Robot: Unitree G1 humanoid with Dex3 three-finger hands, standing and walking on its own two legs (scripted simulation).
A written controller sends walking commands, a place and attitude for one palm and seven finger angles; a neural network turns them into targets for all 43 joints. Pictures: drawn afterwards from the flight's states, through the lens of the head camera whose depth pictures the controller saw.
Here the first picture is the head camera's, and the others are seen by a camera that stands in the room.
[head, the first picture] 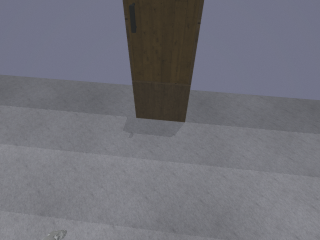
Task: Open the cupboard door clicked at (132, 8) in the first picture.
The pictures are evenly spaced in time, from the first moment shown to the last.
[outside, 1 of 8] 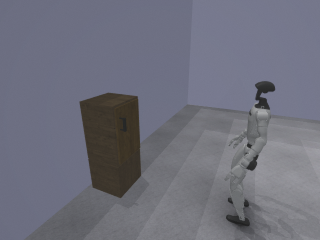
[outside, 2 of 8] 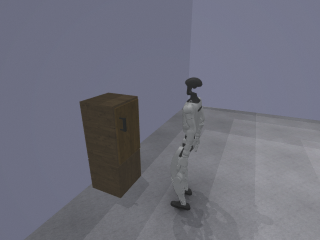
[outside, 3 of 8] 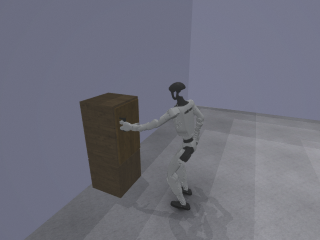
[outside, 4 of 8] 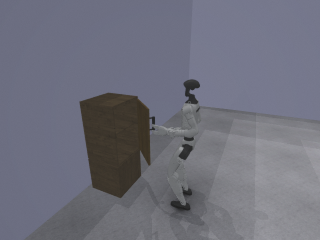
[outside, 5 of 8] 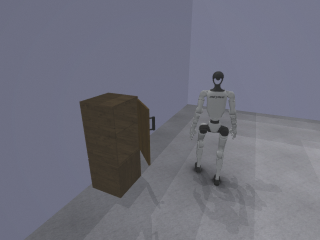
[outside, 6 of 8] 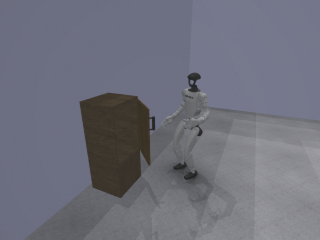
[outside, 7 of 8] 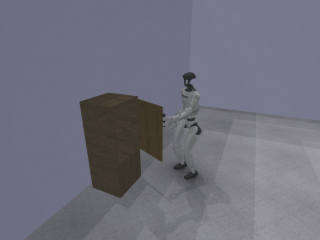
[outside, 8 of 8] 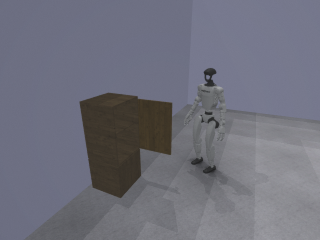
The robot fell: no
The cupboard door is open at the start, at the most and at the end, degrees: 0 93 92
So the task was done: yes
